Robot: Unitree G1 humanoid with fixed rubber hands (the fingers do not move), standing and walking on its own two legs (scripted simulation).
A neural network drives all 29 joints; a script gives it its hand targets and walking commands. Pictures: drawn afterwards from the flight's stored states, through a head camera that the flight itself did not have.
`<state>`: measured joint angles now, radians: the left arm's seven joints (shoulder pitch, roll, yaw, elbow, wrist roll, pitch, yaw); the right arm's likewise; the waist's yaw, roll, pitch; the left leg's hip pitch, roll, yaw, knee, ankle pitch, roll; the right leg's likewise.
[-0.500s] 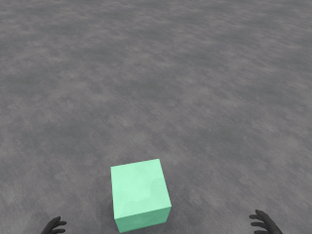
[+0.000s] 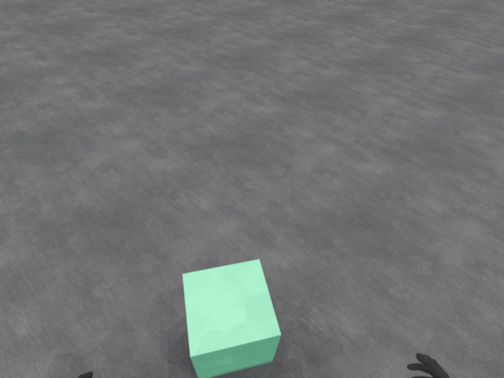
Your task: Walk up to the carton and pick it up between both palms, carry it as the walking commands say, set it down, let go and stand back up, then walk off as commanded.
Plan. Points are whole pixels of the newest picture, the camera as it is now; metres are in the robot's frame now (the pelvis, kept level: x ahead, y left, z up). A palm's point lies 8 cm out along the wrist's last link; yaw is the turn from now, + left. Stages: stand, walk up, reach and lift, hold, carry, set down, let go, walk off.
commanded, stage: stand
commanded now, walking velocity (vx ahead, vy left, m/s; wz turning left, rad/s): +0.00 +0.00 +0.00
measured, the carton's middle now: (229, 319) +0.45 +0.05 -0.63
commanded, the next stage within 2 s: walk off in 1.00 s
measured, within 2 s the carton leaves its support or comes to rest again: neither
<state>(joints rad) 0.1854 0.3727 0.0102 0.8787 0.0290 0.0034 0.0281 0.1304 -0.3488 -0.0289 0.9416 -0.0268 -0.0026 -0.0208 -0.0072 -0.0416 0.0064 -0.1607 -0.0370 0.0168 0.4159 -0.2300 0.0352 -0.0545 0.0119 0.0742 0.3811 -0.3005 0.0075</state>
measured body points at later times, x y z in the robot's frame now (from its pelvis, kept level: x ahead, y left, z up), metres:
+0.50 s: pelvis -0.02 +0.00 +0.00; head -0.02 +0.01 +0.45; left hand +0.08 +0.31 -0.12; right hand +0.08 -0.32 -0.10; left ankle +0.00 +0.09 -0.74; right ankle -0.06 -0.13 -0.74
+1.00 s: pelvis -0.02 +0.00 +0.00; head -0.02 +0.01 +0.45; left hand +0.07 +0.31 -0.12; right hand +0.09 -0.32 -0.10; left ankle +0.00 +0.09 -0.74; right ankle -0.06 -0.13 -0.74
